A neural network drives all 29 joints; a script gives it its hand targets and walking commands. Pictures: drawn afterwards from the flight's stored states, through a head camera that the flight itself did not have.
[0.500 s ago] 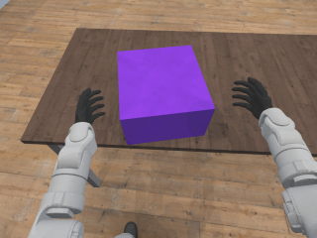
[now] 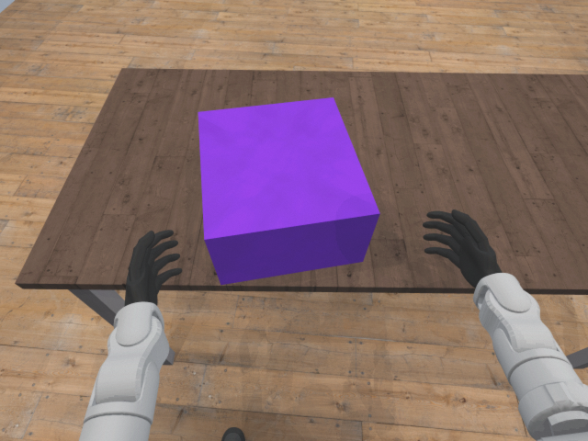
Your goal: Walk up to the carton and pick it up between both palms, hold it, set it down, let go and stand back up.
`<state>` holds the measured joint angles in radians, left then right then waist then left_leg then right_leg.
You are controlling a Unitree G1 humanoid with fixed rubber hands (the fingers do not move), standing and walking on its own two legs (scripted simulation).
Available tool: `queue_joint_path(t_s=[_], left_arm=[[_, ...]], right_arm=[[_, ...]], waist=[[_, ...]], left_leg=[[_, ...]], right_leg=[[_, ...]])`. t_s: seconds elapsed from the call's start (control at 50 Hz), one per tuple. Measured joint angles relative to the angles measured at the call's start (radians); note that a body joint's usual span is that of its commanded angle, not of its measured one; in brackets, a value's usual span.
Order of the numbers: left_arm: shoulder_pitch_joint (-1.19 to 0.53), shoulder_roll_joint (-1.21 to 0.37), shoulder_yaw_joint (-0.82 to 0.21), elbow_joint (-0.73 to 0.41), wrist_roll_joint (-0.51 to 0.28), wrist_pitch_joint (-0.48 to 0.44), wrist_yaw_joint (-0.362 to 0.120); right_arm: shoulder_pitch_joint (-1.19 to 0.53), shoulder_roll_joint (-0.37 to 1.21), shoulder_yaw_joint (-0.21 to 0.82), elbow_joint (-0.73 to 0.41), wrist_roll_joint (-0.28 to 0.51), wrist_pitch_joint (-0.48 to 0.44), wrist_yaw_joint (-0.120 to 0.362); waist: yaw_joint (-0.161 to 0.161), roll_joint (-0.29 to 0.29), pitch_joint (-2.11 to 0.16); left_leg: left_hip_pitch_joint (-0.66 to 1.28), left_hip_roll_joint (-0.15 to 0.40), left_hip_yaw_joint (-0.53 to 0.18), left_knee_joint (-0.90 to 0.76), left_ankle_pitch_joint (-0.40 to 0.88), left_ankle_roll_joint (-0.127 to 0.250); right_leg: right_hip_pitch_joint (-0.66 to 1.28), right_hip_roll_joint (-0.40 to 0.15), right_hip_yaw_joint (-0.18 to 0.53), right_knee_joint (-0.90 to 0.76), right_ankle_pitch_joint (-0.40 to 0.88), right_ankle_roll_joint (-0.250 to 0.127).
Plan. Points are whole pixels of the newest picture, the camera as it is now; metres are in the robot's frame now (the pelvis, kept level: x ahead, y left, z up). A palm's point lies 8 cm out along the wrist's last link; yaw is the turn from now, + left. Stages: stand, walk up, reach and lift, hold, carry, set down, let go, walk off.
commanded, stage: set down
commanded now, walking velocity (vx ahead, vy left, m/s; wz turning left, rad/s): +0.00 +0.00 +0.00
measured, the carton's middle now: (280, 186) +0.50 +0.04 -0.01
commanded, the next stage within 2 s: none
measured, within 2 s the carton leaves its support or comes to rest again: neither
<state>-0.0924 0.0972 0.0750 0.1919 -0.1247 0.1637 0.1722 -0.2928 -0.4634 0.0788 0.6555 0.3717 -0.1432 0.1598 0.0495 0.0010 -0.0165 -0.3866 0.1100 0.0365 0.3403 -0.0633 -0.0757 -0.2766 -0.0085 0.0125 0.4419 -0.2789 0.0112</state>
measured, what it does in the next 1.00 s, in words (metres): stands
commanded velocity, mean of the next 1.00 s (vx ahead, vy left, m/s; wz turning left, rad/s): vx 0.00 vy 0.00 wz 0.00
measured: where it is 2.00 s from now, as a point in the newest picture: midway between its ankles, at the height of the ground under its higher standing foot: outside the picture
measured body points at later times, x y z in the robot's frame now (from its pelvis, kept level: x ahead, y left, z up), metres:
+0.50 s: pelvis +0.00 +0.01 +0.00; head +0.03 +0.01 +0.45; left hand +0.27 +0.21 +0.01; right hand +0.28 -0.24 +0.00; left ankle +0.06 +0.17 -0.74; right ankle -0.04 -0.13 -0.74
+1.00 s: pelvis +0.01 +0.00 +0.00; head +0.03 +0.01 +0.45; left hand +0.22 +0.22 -0.04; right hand +0.24 -0.24 -0.03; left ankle +0.06 +0.17 -0.74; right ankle -0.04 -0.13 -0.74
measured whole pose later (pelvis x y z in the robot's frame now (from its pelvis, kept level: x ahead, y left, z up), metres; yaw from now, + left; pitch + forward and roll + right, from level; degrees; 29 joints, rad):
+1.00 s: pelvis +0.01 +0.00 +0.00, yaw +0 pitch -3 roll +1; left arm 0.18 0.14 0.03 0.27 -0.04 0.13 0.08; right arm 0.05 -0.32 0.05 0.54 0.20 -0.13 0.05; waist 0.01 -0.04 0.09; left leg -0.15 0.09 0.05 0.31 -0.09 -0.07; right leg -0.04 -0.03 0.02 0.39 -0.29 0.02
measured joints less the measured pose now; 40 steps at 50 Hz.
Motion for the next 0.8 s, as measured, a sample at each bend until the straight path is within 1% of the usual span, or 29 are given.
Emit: queue_joint_path(t_s=[0.08,0.14,0.22,0.26,0.32,0.36,0.4,0.44,0.48,0.5,0.54,0.56,0.58,0.64,0.68,0.74,0.8], left_arm=[[0.022,-0.016,0.009,-0.016,0.020,-0.018,-0.014],[0.035,-0.012,0.017,-0.004,0.029,-0.019,-0.017],[0.066,0.003,0.023,0.008,0.042,-0.018,-0.022],[0.072,0.019,0.021,0.027,0.035,-0.012,-0.023],[0.074,0.039,0.000,0.034,-0.005,-0.001,-0.007],[0.081,0.040,-0.016,0.015,-0.003,-0.008,-0.002],[0.094,0.035,-0.029,-0.016,-0.003,-0.015,0.006],[0.111,0.023,-0.034,-0.042,0.005,-0.021,0.005],[0.128,0.012,-0.035,-0.040,0.021,-0.022,-0.006],[0.135,0.013,-0.039,-0.038,0.010,-0.014,-0.003],[0.157,0.011,-0.040,-0.026,0.020,-0.015,-0.015],[0.171,0.014,-0.044,-0.030,0.013,-0.014,-0.012],[0.184,0.019,-0.053,-0.041,-0.001,-0.019,0.000],[0.207,0.024,-0.055,-0.038,0.012,-0.038,-0.007],[0.200,0.032,-0.065,-0.031,-0.001,-0.045,0.011],[0.198,0.028,-0.065,-0.022,0.019,-0.049,0.005],[0.209,0.019,-0.057,-0.016,0.039,-0.044,-0.013]], right_arm=[[0.042,-0.002,0.020,-0.035,0.010,-0.014,-0.010],[0.056,0.008,0.024,-0.028,0.008,-0.021,-0.011],[0.091,0.028,0.023,-0.026,-0.005,-0.022,-0.022],[0.103,0.037,0.025,-0.021,-0.019,-0.012,-0.029],[0.121,0.047,0.005,-0.035,-0.028,0.003,-0.027],[0.133,0.044,0.004,-0.051,-0.019,-0.003,-0.028],[0.149,0.037,0.004,-0.065,-0.005,-0.012,-0.021],[0.170,0.034,0.004,-0.071,-0.006,-0.024,-0.017],[0.191,0.035,0.006,-0.068,-0.018,-0.032,-0.025],[0.200,0.037,0.004,-0.072,-0.025,-0.024,-0.026],[0.217,0.048,-0.004,-0.075,-0.047,-0.026,-0.033],[0.232,0.052,-0.007,-0.093,-0.049,-0.024,-0.038],[0.249,0.055,-0.012,-0.115,-0.040,-0.025,-0.036],[0.275,0.064,-0.009,-0.131,-0.053,-0.037,-0.038],[0.284,0.065,-0.011,-0.139,-0.047,-0.029,-0.030],[0.293,0.069,-0.018,-0.142,-0.069,-0.021,-0.032],[0.303,0.078,-0.024,-0.140,-0.082,-0.019,-0.042]], waist=[[0.001,-0.005,0.014],[-0.008,-0.011,0.018],[-0.011,-0.023,0.031],[-0.017,-0.028,0.034],[-0.025,-0.030,0.041],[-0.024,-0.028,0.052],[-0.015,-0.026,0.055],[-0.011,-0.021,0.065],[-0.011,-0.017,0.072],[-0.014,-0.014,0.063],[-0.026,-0.011,0.072],[-0.027,-0.011,0.070],[-0.025,-0.012,0.062],[-0.021,-0.014,0.070],[-0.011,-0.017,0.059],[-0.011,-0.019,0.071],[-0.016,-0.020,0.072]], left_leg=[[0.033,-0.001,0.007,-0.013,0.004,0.004],[0.051,-0.002,0.007,-0.013,0.002,0.004],[0.085,-0.002,0.016,-0.010,-0.006,0.003],[0.092,-0.003,0.017,-0.002,-0.013,0.004],[0.089,-0.005,0.014,0.012,-0.019,0.001],[0.092,-0.004,0.017,0.019,-0.023,0.001],[0.088,-0.002,0.025,0.024,-0.026,0.002],[0.096,-0.002,0.027,0.021,-0.026,0.004],[0.107,-0.003,0.027,0.014,-0.024,0.005],[0.099,-0.003,0.027,0.015,-0.024,0.006],[0.114,-0.006,0.024,0.004,-0.020,0.007],[0.113,-0.006,0.026,0.003,-0.019,0.007],[0.106,-0.005,0.029,0.005,-0.020,0.007],[0.120,-0.002,0.036,0.003,-0.023,0.007],[0.110,0.000,0.038,0.012,-0.028,0.005],[0.128,-0.001,0.030,0.008,-0.028,0.003],[0.146,-0.003,0.024,0.000,-0.027,0.003]], right_leg=[[0.026,-0.001,0.006,-0.004,0.001,0.001],[0.044,-0.003,0.006,-0.003,-0.002,0.000],[0.075,-0.003,0.014,-0.003,-0.006,-0.001],[0.083,-0.005,0.015,0.004,-0.011,0.000],[0.085,-0.006,0.014,0.011,-0.017,0.000],[0.088,-0.007,0.017,0.012,-0.015,0.001],[0.082,-0.006,0.025,0.014,-0.014,0.002],[0.092,-0.005,0.028,0.005,-0.010,0.003],[0.105,-0.006,0.027,-0.006,-0.005,0.005],[0.098,-0.006,0.027,-0.006,-0.004,0.005],[0.115,-0.009,0.023,-0.018,-0.001,0.006],[0.112,-0.009,0.025,-0.017,-0.001,0.007],[0.101,-0.009,0.028,-0.012,-0.002,0.007],[0.112,-0.006,0.035,-0.014,-0.002,0.006],[0.101,-0.004,0.038,-0.004,-0.007,0.005],[0.125,-0.005,0.029,-0.012,-0.008,0.003],[0.149,-0.006,0.022,-0.026,-0.006,0.003]])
